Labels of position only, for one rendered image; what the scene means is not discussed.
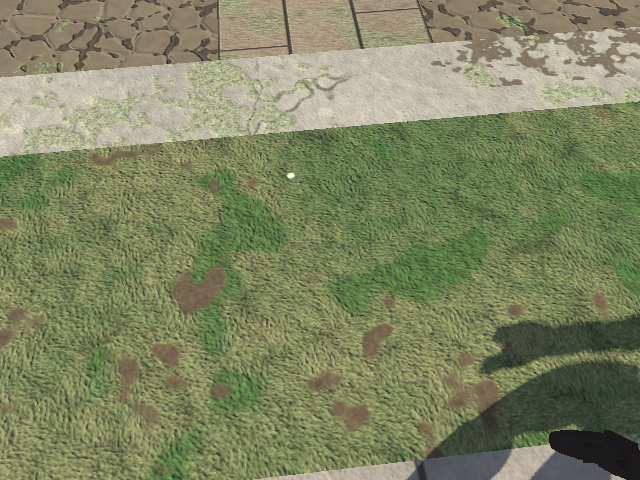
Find right robot hand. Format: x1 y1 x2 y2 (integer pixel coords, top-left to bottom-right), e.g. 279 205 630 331
549 430 640 480

